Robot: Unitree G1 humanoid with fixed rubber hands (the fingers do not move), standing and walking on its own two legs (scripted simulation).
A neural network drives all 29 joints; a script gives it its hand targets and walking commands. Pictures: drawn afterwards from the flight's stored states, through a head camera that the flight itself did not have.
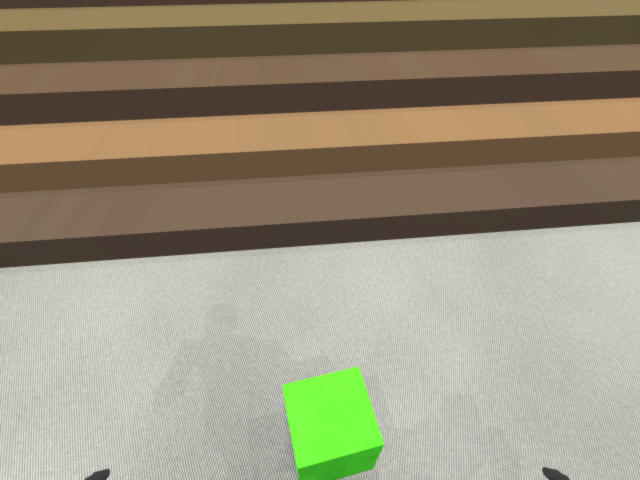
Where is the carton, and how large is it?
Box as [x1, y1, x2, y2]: [282, 367, 383, 479]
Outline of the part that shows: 358,367 349,368 282,385 287,419 299,479 336,479 372,468 383,443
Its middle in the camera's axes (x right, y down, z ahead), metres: +0.02 +0.51 +1.06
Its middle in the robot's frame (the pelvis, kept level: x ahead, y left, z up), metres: +0.38 -0.02 -0.66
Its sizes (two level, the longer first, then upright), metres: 0.210 0.200 0.250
